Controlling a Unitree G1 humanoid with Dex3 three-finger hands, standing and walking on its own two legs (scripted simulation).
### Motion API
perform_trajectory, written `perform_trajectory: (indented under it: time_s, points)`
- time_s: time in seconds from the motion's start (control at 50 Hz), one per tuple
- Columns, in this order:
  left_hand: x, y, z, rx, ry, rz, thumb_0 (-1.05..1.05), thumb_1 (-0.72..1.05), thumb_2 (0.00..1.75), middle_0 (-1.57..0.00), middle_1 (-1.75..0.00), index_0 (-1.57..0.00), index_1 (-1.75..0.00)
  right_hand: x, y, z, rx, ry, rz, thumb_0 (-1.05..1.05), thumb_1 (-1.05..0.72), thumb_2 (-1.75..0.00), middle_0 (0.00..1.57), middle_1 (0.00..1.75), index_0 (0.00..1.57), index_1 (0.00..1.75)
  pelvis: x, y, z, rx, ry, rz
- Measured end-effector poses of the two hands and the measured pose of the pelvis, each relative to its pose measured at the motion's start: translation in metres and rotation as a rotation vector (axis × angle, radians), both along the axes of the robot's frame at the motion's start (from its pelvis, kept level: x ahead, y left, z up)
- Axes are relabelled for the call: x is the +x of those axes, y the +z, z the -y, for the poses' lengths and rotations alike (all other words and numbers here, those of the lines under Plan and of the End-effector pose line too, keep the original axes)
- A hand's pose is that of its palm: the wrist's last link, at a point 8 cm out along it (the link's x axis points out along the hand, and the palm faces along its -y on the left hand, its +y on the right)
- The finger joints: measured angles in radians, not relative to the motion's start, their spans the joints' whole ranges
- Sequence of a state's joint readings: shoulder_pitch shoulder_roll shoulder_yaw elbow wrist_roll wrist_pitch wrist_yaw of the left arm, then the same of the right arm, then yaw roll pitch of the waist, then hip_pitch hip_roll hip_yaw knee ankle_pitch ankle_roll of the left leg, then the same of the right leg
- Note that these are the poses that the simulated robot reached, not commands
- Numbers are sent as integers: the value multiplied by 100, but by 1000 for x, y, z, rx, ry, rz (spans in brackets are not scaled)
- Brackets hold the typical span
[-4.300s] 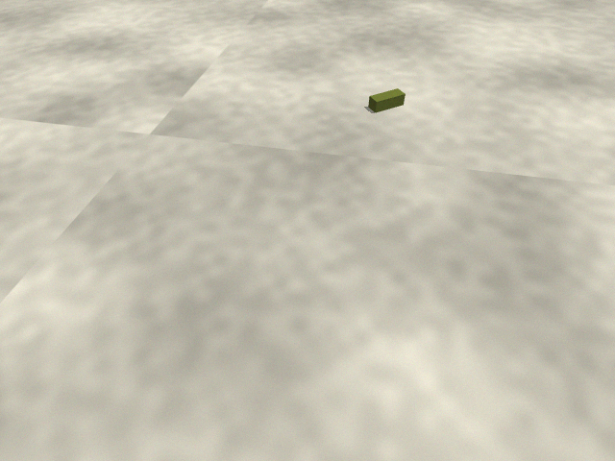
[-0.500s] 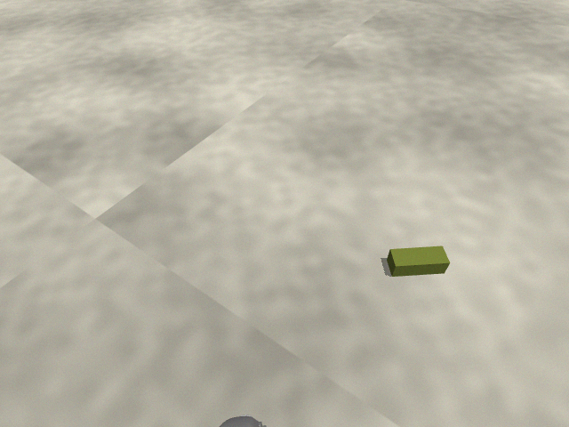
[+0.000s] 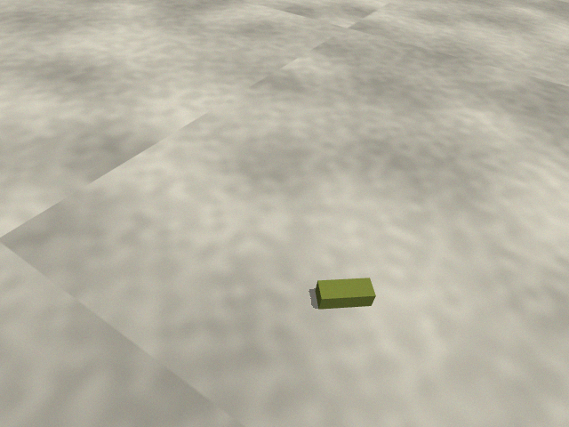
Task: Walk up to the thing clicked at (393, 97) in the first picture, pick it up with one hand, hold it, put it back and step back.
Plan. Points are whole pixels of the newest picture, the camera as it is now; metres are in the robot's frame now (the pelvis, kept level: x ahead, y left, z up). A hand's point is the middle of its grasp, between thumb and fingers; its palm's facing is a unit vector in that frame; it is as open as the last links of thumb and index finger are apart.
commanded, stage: walk up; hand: left
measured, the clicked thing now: (344, 293) +0.78 -0.28 -0.71
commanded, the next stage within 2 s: none
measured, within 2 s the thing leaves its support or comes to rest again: neither
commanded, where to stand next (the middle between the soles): +0.41 -0.57 m, yaw +6 degrees
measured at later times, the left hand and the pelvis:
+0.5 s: hand out of the picture +0.11 +0.10 -0.16, palm faces +0.07 -0.95 -0.30, open 7.4 cm; pelvis +0.11 -0.17 +0.00, yaw +4 degrees
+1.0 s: hand (338, 381) +0.25 -0.08 -0.13, palm faces +0.07 -0.92 -0.39, open 7.4 cm; pelvis +0.21 -0.37 +0.00, yaw +3 degrees
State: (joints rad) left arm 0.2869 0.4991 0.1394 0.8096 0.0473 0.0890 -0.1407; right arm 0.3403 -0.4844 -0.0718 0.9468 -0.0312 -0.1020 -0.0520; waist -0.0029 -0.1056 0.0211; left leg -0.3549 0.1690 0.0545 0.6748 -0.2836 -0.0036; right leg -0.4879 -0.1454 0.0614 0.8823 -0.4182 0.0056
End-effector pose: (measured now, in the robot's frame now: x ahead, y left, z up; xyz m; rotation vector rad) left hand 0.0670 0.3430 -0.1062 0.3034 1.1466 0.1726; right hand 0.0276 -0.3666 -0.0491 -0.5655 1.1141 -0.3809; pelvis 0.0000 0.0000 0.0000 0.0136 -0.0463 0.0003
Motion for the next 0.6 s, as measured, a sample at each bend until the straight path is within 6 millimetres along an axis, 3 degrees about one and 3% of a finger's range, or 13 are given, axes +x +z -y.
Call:
perform_trajectory:
  time_s: [0.06, 0.12, 0.26, 0.36, 0.46, 0.52, 0.6]
  points:
    - [8, 5, 24, 59, 16, 4, 0, 91, 90, -20, -30, -20, -30, 12, -15, 49, -4, -12, -8, 1, -89, -90, 21, 30, 21, 30, 12, -10, 39, 7, -5, -6]
    - [2, 9, 54, 101, 52, 16, 0, 91, 90, -20, -30, -20, -30, 33, -32, 86, -8, -34, -35, 1, -89, -90, 21, 30, 21, 30, 24, -17, 70, -16, 8, -3]
    - [-24, 26, 122, 70, 141, -67, 0, 90, 90, -20, -30, -20, -30, 103, -30, 95, 111, 53, -21, 1, -90, -90, 21, 30, 21, 30, 55, 11, 114, -16, 19, -17]
    - [-22, 18, 157, 40, 158, -126, 0, 90, 90, -21, -30, -20, -30, 142, -28, 97, 150, 134, -53, 1, -90, -90, 21, 30, 21, 30, 78, 15, 142, -31, 41, -25]
    - [10, -8, 187, -8, 155, -135, 0, 90, 90, -21, -30, -20, -30, 173, -29, 110, 125, 165, -48, 1, -90, -90, 21, 30, 21, 30, 107, 3, 162, -21, 68, -26]
    - [43, -20, 209, -33, 119, -118, 0, 90, 90, -20, -30, -20, -30, 180, -29, 129, 95, 136, -17, 1, -90, -90, 21, 30, 21, 30, 119, -3, 173, 11, 67, -11]
    - [97, -17, 233, -48, 34, -71, 1, 90, 90, -21, -30, -20, -30, 179, -15, 162, 62, 54, 35, 1, -89, -90, 21, 30, 21, 30, 134, 2, 195, 8, 44, 7]
